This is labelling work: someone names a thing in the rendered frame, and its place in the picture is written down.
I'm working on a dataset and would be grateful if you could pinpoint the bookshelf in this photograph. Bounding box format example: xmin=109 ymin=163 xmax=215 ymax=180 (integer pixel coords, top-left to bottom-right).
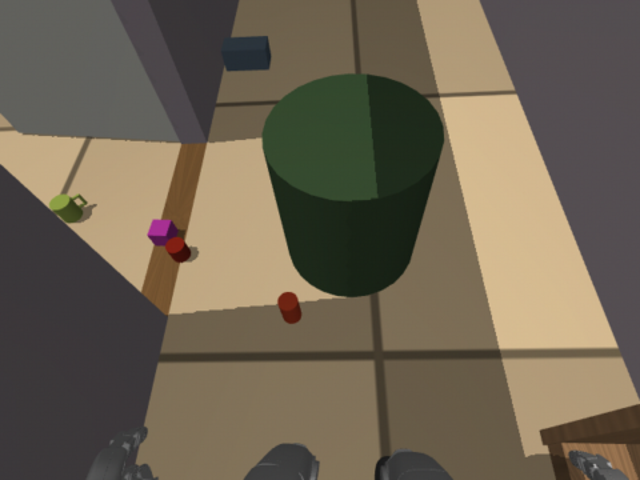
xmin=539 ymin=404 xmax=640 ymax=480

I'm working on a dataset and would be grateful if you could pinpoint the left robot hand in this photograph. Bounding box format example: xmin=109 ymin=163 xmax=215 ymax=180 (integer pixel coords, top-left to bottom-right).
xmin=86 ymin=426 xmax=158 ymax=480

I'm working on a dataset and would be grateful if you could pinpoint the right robot foot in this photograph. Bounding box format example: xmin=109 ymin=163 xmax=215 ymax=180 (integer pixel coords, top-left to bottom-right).
xmin=375 ymin=456 xmax=391 ymax=480

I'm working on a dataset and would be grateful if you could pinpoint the right robot hand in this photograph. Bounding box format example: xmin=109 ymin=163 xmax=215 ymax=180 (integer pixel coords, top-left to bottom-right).
xmin=569 ymin=450 xmax=629 ymax=480

